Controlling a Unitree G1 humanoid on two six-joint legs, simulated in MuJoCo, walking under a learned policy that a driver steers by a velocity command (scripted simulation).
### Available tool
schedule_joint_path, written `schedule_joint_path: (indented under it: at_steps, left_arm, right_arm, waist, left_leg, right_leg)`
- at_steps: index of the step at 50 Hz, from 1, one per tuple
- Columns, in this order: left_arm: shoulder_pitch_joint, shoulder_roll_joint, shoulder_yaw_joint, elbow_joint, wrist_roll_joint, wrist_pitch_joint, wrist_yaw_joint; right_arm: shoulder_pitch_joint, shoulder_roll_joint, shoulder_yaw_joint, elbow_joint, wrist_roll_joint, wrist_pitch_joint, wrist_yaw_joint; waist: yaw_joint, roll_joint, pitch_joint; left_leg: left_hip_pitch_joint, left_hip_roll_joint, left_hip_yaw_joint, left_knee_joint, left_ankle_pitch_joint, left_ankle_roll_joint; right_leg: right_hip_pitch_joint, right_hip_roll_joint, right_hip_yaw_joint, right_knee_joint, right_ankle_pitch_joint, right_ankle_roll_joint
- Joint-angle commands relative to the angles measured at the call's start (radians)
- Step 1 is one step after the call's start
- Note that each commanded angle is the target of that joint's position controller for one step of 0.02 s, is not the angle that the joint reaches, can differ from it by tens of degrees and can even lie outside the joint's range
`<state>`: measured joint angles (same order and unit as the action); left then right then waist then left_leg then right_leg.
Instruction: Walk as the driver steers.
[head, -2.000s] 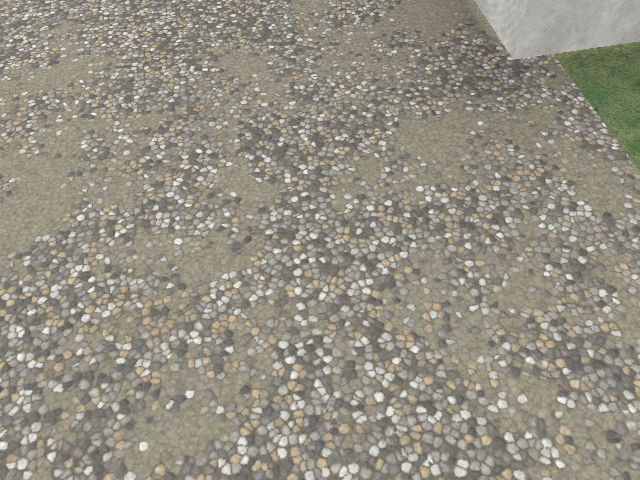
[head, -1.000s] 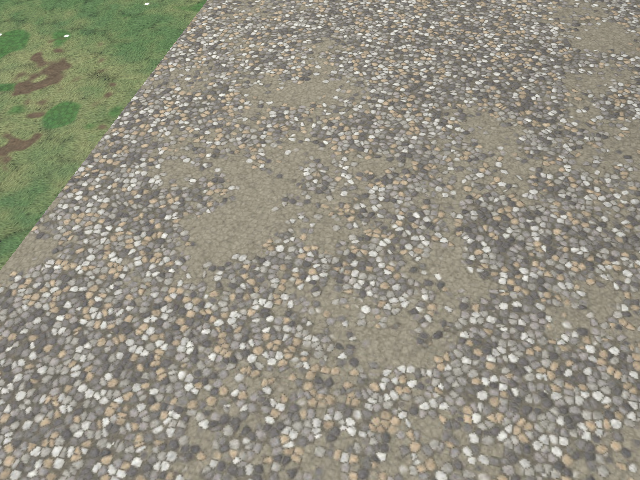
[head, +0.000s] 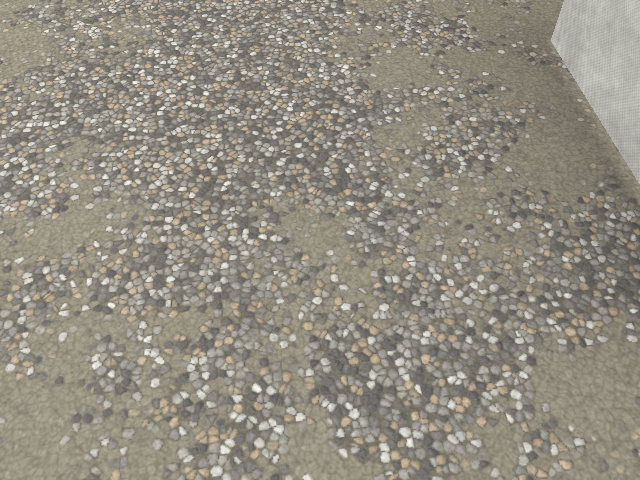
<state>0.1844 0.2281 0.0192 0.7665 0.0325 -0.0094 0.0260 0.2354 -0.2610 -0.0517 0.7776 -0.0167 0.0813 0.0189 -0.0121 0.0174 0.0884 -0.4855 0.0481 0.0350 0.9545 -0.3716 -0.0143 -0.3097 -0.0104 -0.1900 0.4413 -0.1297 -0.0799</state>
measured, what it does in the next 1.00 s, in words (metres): walks ahead: left foot, then right foot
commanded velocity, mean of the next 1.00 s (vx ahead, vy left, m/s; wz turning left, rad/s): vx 0.45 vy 0.00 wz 0.30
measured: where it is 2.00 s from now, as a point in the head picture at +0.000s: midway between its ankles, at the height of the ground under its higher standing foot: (250, 397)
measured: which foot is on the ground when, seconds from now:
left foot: up 0.00-0.10, down 0.12-0.60, up 0.62-1.00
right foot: down 0.00-0.12, up 0.14-0.58, down 0.60-1.00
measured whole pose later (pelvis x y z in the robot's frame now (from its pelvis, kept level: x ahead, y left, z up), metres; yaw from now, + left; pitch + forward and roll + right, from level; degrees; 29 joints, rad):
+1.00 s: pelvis +0.36 +0.15 +0.00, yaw +15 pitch +3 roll -1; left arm 0.42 0.29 0.09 0.81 0.02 -0.01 -0.03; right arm 0.05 -0.25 0.00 0.67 -0.02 -0.04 0.01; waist 0.09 0.01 0.00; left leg -0.40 -0.01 -0.08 0.54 -0.27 -0.04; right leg -0.20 0.12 0.20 0.46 -0.30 -0.05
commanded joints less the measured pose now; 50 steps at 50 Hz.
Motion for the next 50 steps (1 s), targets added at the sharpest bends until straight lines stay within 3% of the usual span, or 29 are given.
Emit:
schedule_joint_path:
  at_steps: [1, 3, 5, 6, 7, 8, 9, 10, 11, 12, 14, 22, 25, 28, 29, 30, 31, 32, 33, 34, 35, 36, 38, 39, 41, 43, 47, 49, 50]
  left_arm:
    - [-0.005, 0.147, 0.046, -0.063, 0.004, 0.002, 0.003]
    - [0.001, 0.170, 0.058, -0.063, 0.003, 0.011, 0.001]
    - [-0.010, 0.209, 0.076, -0.080, 0.000, 0.018, -0.006]
    - [-0.055, 0.183, 0.074, -0.098, 0.008, 0.029, -0.008]
    - [-0.109, 0.078, 0.044, -0.142, 0.003, 0.041, -0.019]
    - [-0.257, 0.105, 0.043, -0.211, 0.017, 0.032, -0.023]
    - [-0.278, 0.145, 0.053, -0.226, 0.001, 0.010, -0.034]
    - [-0.196, 0.165, 0.061, -0.193, -0.002, -0.004, -0.044]
    - [-0.140, 0.172, 0.064, -0.158, 0.013, -0.011, -0.050]
    - [-0.108, 0.171, 0.065, -0.131, 0.027, -0.011, -0.054]
    - [-0.115, 0.154, 0.063, -0.129, 0.022, -0.002, -0.058]
    - [-0.284, 0.135, 0.042, -0.173, 0.007, -0.016, -0.066]
    - [-0.318, 0.117, 0.033, -0.194, 0.009, -0.039, -0.069]
    - [-0.116, 0.147, 0.045, -0.142, 0.007, -0.059, -0.039]
    - [0.003, 0.176, 0.054, -0.116, 0.013, -0.073, -0.027]
    - [0.173, 0.227, 0.063, -0.096, 0.024, -0.084, -0.013]
    - [0.256, 0.358, 0.094, -0.065, 0.029, -0.073, -0.011]
    - [0.244, 0.297, 0.090, -0.048, -0.022, -0.061, -0.022]
    - [0.149, 0.212, 0.068, -0.055, -0.035, -0.062, -0.026]
    - [0.100, 0.141, 0.047, -0.053, -0.031, -0.064, -0.032]
    - [0.093, 0.118, 0.038, -0.043, -0.034, -0.068, -0.033]
    - [0.090, 0.127, 0.040, -0.030, -0.038, -0.066, -0.030]
    - [0.114, 0.174, 0.056, -0.011, -0.035, -0.065, -0.032]
    - [0.124, 0.191, 0.064, -0.003, -0.034, -0.060, -0.034]
    - [0.122, 0.208, 0.076, -0.012, -0.028, -0.041, -0.034]
    - [0.117, 0.202, 0.083, -0.029, -0.022, -0.026, -0.036]
    - [0.125, 0.239, 0.110, -0.047, -0.014, -0.023, -0.053]
    - [0.074, 0.234, 0.113, -0.064, -0.016, -0.023, -0.054]
    - [0.060, 0.205, 0.107, -0.071, -0.018, -0.027, -0.052]
  right_arm:
    - [0.006, -0.065, -0.019, -0.083, 0.000, 0.002, 0.015]
    - [-0.004, -0.072, -0.023, -0.105, 0.005, 0.000, 0.022]
    - [0.088, -0.101, -0.037, -0.086, 0.007, -0.005, 0.038]
    - [0.234, -0.143, -0.056, -0.025, 0.005, -0.010, 0.041]
    - [0.309, -0.259, -0.085, -0.011, 0.000, -0.013, 0.027]
    - [0.237, -0.264, -0.075, -0.067, -0.004, -0.020, 0.007]
    - [0.155, -0.226, -0.062, -0.072, -0.007, -0.019, -0.021]
    - [0.098, -0.226, -0.061, -0.085, -0.002, -0.027, -0.029]
    - [0.072, -0.233, -0.066, -0.095, 0.002, -0.042, -0.024]
    - [0.070, -0.218, -0.063, -0.100, 0.004, -0.060, -0.018]
    - [0.121, -0.192, -0.058, -0.084, 0.015, -0.086, -0.001]
    - [0.270, -0.199, -0.064, -0.052, 0.004, -0.122, -0.012]
    - [0.311, -0.191, -0.057, -0.018, 0.003, -0.126, -0.026]
    - [0.248, -0.201, -0.054, -0.017, 0.014, -0.131, -0.036]
    - [0.220, -0.198, -0.051, -0.018, 0.026, -0.139, -0.034]
    - [0.205, -0.149, -0.036, -0.039, 0.029, -0.150, -0.032]
    - [0.344, -0.068, -0.023, -0.043, 0.059, -0.147, -0.036]
    - [0.339, -0.148, -0.033, -0.013, 0.006, -0.140, -0.046]
    - [0.249, -0.138, -0.030, -0.016, -0.007, -0.138, -0.040]
    - [0.164, -0.133, -0.021, -0.029, -0.018, -0.141, -0.032]
    - [0.106, -0.128, -0.020, -0.048, -0.028, -0.137, -0.024]
    - [0.088, -0.123, -0.015, -0.062, -0.035, -0.128, -0.018]
    - [0.076, -0.098, -0.006, -0.077, -0.027, -0.113, -0.015]
    - [0.081, -0.085, 0.002, -0.080, -0.025, -0.107, -0.010]
    - [0.022, -0.082, 0.011, -0.101, -0.027, -0.097, -0.001]
    - [-0.107, -0.073, 0.021, -0.139, -0.027, -0.095, 0.007]
    - [-0.195, -0.087, 0.024, -0.170, -0.007, -0.120, -0.006]
    - [-0.098, -0.094, 0.017, -0.141, 0.005, -0.140, -0.020]
    - [0.002, -0.130, 0.003, -0.113, 0.001, -0.151, -0.034]
  waist:
    - [0.016, -0.149, -0.163]
    - [0.020, -0.151, -0.159]
    - [-0.021, -0.125, -0.192]
    - [-0.082, -0.007, -0.156]
    - [-0.126, 0.330, -0.048]
    - [-0.140, 0.248, 0.071]
    - [-0.086, 0.160, 0.111]
    - [-0.026, 0.151, 0.082]
    - [-0.006, 0.134, 0.037]
    - [-0.007, 0.107, -0.007]
    - [-0.019, 0.071, -0.046]
    - [-0.116, 0.114, -0.018]
    - [-0.128, 0.128, -0.005]
    - [-0.020, 0.115, -0.101]
    - [0.050, 0.084, -0.170]
    - [0.126, 0.023, -0.297]
    - [0.083, -0.286, -0.439]
    - [0.066, -0.182, -0.398]
    - [0.035, -0.117, -0.261]
    - [0.034, -0.072, -0.197]
    - [0.027, -0.090, -0.159]
    - [0.011, -0.117, -0.144]
    - [-0.010, -0.113, -0.166]
    - [-0.023, -0.111, -0.201]
    - [-0.013, -0.127, -0.213]
    - [0.021, -0.145, -0.133]
    - [0.036, -0.123, -0.097]
    - [-0.032, -0.084, -0.095]
    - [-0.081, -0.035, -0.109]
  left_leg:
    - [0.126, -0.001, 0.036, -0.110, -0.023, 0.013]
    - [0.163, -0.011, 0.059, -0.197, -0.050, 0.030]
    - [0.358, -0.048, 0.084, -0.348, -0.072, 0.087]
    - [0.505, -0.035, -0.017, -0.436, -0.185, 0.140]
    - [0.502, 0.222, -0.495, -0.703, -0.612, 0.256]
    - [0.364, 0.306, -0.818, -0.900, -0.763, 0.322]
    - [0.292, 0.279, -0.719, -0.912, -0.652, 0.297]
    - [0.276, 0.226, -0.629, -0.887, -0.512, 0.270]
    - [0.304, 0.172, -0.546, -0.866, -0.375, 0.248]
    - [0.321, 0.130, -0.491, -0.845, -0.284, 0.237]
    - [0.368, 0.095, -0.458, -0.818, -0.189, 0.235]
    - [0.470, 0.068, -0.484, -0.773, -0.011, 0.261]
    - [0.509, 0.075, -0.453, -0.663, 0.464, 0.239]
    - [0.435, 0.047, -0.408, -0.474, 0.936, 0.153]
    - [0.382, 0.000, -0.360, -0.325, 0.963, 0.117]
    - [0.261, -0.037, -0.320, -0.101, 0.697, 0.094]
    - [0.001, -0.241, -0.195, 0.253, -0.079, 0.039]
    - [-0.043, -0.210, -0.230, 0.366, -0.146, 0.050]
    - [-0.061, -0.154, -0.211, 0.369, -0.080, 0.045]
    - [-0.079, -0.110, -0.166, 0.316, -0.038, 0.036]
    - [-0.100, -0.078, -0.141, 0.262, -0.022, 0.027]
    - [-0.082, -0.069, -0.127, 0.220, -0.012, 0.011]
    - [-0.042, -0.080, -0.108, 0.139, -0.004, -0.015]
    - [-0.023, -0.073, -0.102, 0.088, -0.001, -0.026]
    - [-0.001, -0.065, -0.080, -0.013, -0.032, -0.032]
    - [0.008, -0.054, -0.073, -0.131, 0.043, -0.034]
    - [0.148, -0.084, -0.075, -0.331, 0.104, -0.041]
    - [0.384, -0.093, -0.082, -0.460, 0.141, -0.022]
    - [0.556, -0.059, -0.108, -0.498, 0.107, -0.001]
  right_leg:
    - [0.070, -0.300, 0.148, -0.146, 0.032, -0.132]
    - [0.084, -0.325, 0.131, -0.106, 0.009, -0.108]
    - [-0.049, -0.319, 0.104, -0.093, -0.493, -0.027]
    - [-0.235, -0.256, 0.056, 0.073, -0.674, 0.033]
    - [-0.511, -0.069, -0.067, 0.467, -0.663, 0.115]
    - [-0.661, 0.007, 0.154, 0.574, -0.454, 0.131]
    - [-0.633, -0.046, 0.229, 0.583, -0.270, 0.134]
    - [-0.569, -0.050, 0.232, 0.558, -0.167, 0.143]
    - [-0.517, -0.047, 0.223, 0.546, -0.104, 0.150]
    - [-0.470, -0.039, 0.209, 0.552, -0.060, 0.153]
    - [-0.452, -0.029, 0.209, 0.539, -0.026, 0.152]
    - [-0.451, -0.004, 0.199, 0.242, 0.007, 0.173]
    - [-0.368, 0.027, 0.158, 0.139, -0.024, 0.125]
    - [-0.015, 0.090, 0.135, 0.048, -0.001, 0.058]
    - [0.174, 0.046, 0.162, 0.000, 0.105, 0.026]
    - [0.406, -0.139, 0.325, 0.003, 0.081, -0.020]
    - [0.658, -0.440, 0.794, 0.001, 0.444, -0.200]
    - [0.562, -0.421, 0.884, -0.022, 0.576, -0.239]
    - [0.444, -0.358, 0.708, -0.024, 0.644, -0.229]
    - [0.376, -0.290, 0.593, -0.036, 0.747, -0.205]
    - [0.344, -0.232, 0.531, -0.053, 0.798, -0.179]
    - [0.297, -0.188, 0.494, -0.074, 0.821, -0.168]
    - [0.260, -0.153, 0.471, -0.070, 0.906, -0.162]
    - [0.246, -0.142, 0.471, -0.081, 0.785, -0.167]
    - [0.165, -0.122, 0.519, -0.142, 0.265, -0.180]
    - [0.047, -0.098, 0.584, -0.229, -0.204, -0.170]
    - [-0.050, -0.082, 0.661, -0.223, -0.352, -0.138]
    - [-0.186, -0.044, 0.665, -0.146, -0.411, -0.097]
    - [-0.308, -0.003, 0.632, -0.043, -0.450, -0.062]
